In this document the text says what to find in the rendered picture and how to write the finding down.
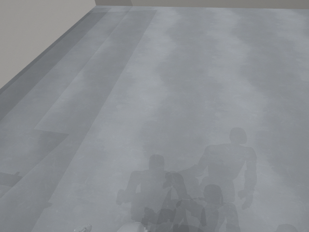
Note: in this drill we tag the robot left thigh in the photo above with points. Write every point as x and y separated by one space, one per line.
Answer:
132 227

